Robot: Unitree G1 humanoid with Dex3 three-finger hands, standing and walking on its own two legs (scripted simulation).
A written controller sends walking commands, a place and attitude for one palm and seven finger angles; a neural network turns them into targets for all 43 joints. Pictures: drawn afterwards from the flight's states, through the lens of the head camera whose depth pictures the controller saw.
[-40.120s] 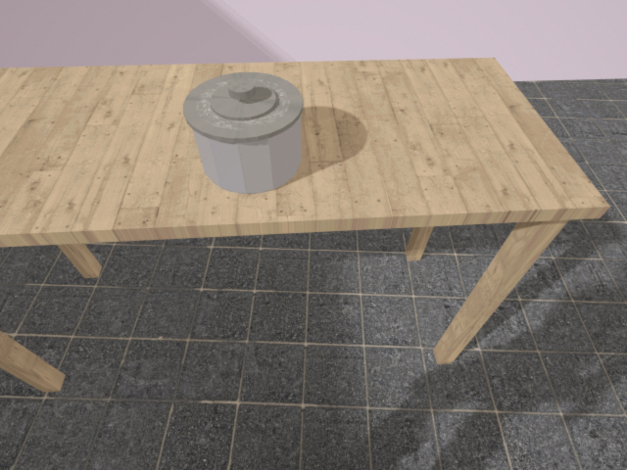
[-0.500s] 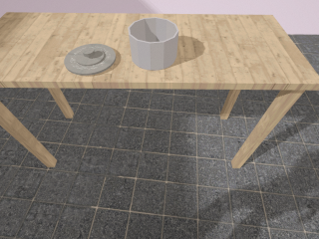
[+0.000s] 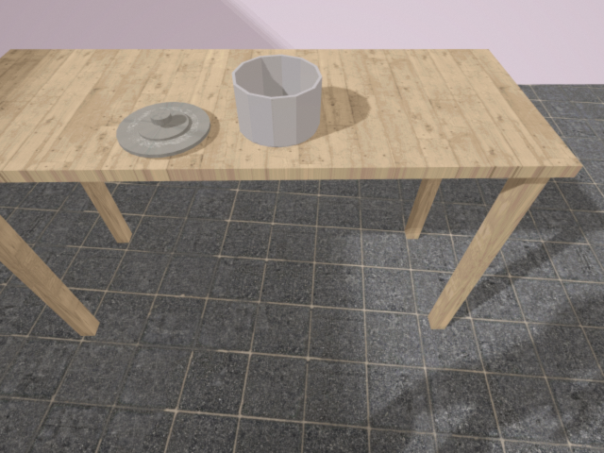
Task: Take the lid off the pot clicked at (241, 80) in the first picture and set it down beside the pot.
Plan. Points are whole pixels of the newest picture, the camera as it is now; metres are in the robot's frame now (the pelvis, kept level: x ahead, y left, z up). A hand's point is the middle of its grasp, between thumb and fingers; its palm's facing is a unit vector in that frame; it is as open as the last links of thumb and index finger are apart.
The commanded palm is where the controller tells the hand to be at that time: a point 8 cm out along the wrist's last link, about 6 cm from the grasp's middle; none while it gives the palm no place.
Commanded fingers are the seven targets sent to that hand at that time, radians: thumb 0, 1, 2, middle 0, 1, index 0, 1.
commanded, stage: let the arm hang, fingers relaxed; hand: left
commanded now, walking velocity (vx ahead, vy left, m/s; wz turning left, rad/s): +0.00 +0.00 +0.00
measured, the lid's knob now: (160, 116) +0.71 +0.32 +0.05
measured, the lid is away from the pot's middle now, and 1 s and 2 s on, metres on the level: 0.24 0.24 0.24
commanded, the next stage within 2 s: look to check the result in 0.60 s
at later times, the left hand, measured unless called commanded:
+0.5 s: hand out of the picture +0.00 +0.16 -0.18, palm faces +0.03 -0.98 -0.18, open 7.3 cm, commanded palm none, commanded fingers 0.00 0.90 0.90 -0.20 -0.30 -0.20 -0.30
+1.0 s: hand out of the picture +0.02 +0.16 -0.17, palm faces +0.04 -0.98 -0.21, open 7.3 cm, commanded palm none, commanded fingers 0.00 0.90 0.90 -0.20 -0.30 -0.20 -0.30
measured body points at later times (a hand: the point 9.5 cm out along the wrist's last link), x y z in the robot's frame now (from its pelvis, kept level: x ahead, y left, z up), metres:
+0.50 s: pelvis +0.01 +0.00 +0.00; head +0.03 -0.01 +0.45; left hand +0.00 +0.21 -0.16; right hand -0.01 -0.22 -0.16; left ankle +0.00 +0.12 -0.74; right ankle -0.05 -0.11 -0.74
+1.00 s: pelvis +0.02 -0.01 +0.00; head +0.04 -0.02 +0.45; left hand +0.02 +0.21 -0.16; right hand +0.00 -0.22 -0.17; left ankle +0.00 +0.12 -0.74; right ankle -0.05 -0.11 -0.74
